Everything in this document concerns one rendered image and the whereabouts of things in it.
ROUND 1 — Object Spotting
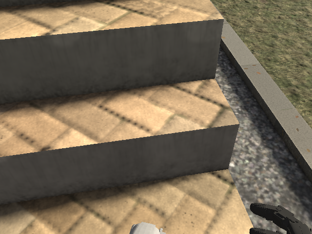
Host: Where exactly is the robot left thigh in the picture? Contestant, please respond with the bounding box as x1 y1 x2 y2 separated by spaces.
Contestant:
130 221 166 234

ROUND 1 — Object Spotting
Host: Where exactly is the right robot hand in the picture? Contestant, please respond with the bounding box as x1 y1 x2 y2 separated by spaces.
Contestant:
250 203 312 234

